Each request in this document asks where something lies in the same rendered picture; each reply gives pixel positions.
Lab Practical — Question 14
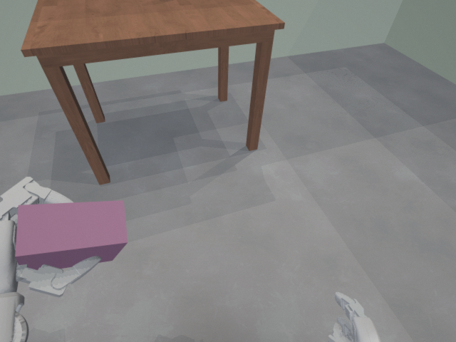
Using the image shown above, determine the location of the robot left forearm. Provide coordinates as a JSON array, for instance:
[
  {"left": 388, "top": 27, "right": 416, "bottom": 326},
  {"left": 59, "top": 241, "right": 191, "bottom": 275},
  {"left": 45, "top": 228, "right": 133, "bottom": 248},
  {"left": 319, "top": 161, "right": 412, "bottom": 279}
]
[{"left": 0, "top": 292, "right": 29, "bottom": 342}]

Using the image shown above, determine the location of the sponge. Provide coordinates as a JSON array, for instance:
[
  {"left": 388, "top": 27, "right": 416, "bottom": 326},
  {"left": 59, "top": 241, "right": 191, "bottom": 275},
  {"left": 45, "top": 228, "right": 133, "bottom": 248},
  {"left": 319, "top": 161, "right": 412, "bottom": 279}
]
[{"left": 15, "top": 200, "right": 128, "bottom": 270}]

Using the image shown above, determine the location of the right robot hand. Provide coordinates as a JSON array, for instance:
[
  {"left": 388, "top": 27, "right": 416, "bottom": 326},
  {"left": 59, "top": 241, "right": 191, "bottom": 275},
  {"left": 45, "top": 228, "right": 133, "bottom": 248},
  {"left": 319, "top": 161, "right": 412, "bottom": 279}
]
[{"left": 328, "top": 292, "right": 382, "bottom": 342}]

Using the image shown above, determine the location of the table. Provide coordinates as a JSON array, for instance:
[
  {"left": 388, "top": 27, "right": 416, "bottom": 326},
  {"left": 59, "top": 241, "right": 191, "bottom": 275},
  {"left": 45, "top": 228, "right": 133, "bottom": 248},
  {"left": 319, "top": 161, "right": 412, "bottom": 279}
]
[{"left": 21, "top": 0, "right": 285, "bottom": 185}]

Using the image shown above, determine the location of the left robot hand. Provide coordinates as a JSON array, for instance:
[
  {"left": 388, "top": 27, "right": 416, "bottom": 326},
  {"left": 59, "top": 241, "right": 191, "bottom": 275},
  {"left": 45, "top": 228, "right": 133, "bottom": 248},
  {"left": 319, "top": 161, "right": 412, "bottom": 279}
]
[{"left": 0, "top": 177, "right": 102, "bottom": 297}]

